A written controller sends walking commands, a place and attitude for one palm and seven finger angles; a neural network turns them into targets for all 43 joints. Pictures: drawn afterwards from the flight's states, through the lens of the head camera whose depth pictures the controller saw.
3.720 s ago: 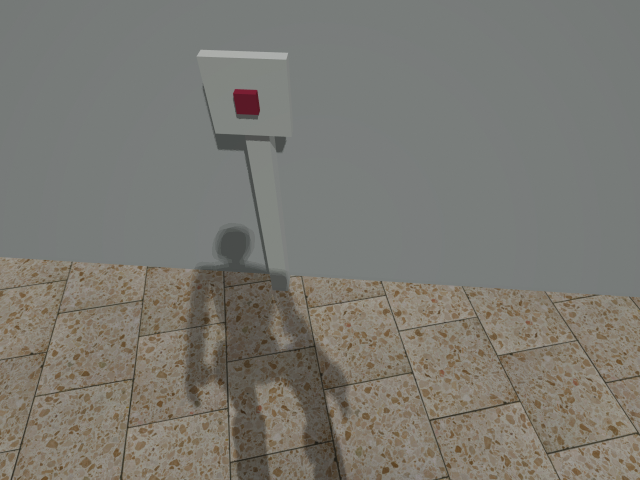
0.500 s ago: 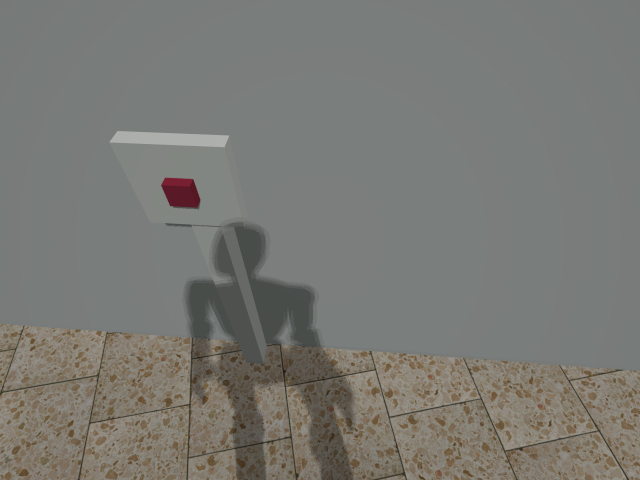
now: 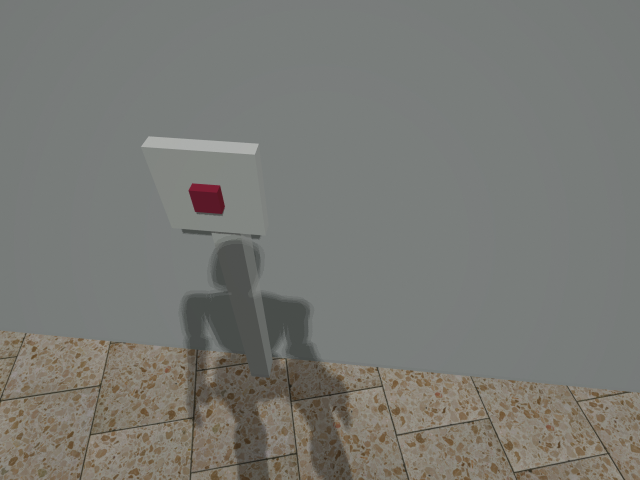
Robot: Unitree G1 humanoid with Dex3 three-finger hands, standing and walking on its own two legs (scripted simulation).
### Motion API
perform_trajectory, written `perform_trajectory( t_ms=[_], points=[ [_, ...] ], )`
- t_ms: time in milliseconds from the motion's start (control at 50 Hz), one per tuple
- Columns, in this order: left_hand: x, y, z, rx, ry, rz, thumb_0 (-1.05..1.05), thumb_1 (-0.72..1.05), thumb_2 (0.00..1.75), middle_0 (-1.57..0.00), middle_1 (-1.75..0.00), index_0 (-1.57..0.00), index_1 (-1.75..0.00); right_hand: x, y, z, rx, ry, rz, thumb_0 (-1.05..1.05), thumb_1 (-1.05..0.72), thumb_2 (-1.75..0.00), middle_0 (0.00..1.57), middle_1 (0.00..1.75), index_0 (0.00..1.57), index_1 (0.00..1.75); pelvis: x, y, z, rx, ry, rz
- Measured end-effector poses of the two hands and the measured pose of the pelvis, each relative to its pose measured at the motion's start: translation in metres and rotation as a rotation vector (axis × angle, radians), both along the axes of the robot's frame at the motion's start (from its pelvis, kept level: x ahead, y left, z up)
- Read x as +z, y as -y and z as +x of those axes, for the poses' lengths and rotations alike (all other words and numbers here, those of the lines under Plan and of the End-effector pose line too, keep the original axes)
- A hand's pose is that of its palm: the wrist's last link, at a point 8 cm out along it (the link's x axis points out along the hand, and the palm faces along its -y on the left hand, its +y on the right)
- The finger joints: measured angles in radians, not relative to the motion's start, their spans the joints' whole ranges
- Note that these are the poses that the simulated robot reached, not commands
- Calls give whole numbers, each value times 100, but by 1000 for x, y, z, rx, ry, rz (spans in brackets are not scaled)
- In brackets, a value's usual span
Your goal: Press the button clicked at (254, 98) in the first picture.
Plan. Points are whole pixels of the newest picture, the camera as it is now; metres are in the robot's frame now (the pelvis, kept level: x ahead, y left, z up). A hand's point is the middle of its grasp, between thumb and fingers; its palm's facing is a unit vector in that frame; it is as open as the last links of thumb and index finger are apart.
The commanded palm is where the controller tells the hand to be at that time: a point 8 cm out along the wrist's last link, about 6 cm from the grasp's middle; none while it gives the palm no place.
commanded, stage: look again from close up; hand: left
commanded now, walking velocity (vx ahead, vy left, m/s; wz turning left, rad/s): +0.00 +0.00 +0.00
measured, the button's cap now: (207, 197) +0.54 +0.22 +0.04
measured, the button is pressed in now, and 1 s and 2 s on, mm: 0 0 0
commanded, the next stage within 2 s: shuffle to correct the standing spot in 0.24 s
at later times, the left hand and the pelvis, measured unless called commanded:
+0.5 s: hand out of the picture +0.01 +0.19 -0.18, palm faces -0.03 -0.98 -0.20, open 7.4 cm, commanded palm none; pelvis +0.01 +0.01 +0.00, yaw -1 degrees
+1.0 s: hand out of the picture +0.08 +0.19 -0.17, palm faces -0.05 -0.97 -0.24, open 7.4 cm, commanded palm none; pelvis +0.04 +0.00 +0.00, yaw -2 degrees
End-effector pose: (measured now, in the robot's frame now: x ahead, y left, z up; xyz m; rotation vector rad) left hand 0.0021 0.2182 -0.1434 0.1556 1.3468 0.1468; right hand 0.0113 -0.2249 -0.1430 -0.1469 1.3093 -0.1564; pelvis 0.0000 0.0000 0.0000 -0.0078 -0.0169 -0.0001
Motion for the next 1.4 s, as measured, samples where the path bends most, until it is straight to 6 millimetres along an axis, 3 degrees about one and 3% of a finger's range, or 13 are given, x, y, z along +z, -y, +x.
perform_trajectory(
  t_ms=[220,480,760,1020,1400],
  points=[
    [2,-25,6,-23,-17,14,1,91,90,-20,-30,-20,-30,8,-8,14,18,13,-15,1,-92,-90,20,30,20,30,3,-12,5,-10,-15,10],
    [-3,-21,7,-29,-50,7,1,91,90,-20,-30,-20,-30,4,-9,16,10,-29,-10,0,-91,-90,20,30,20,30,0,-14,14,-14,-24,-4],
    [4,-28,48,-53,4,44,1,91,90,-20,-30,-20,-30,-4,-9,35,-1,5,7,1,-92,-90,20,30,20,30,-2,-13,27,-25,-19,15],
    [5,-16,71,-69,12,42,0,91,90,-20,-30,-20,-30,0,7,42,-13,-29,-5,0,-91,-90,20,30,20,30,1,2,39,-33,-30,23],
    [2,7,67,-47,-23,23,1,91,90,-20,-30,-20,-30,2,28,51,-19,-45,-24,0,-90,-90,20,30,20,30,2,21,48,-32,-30,22]
  ],
)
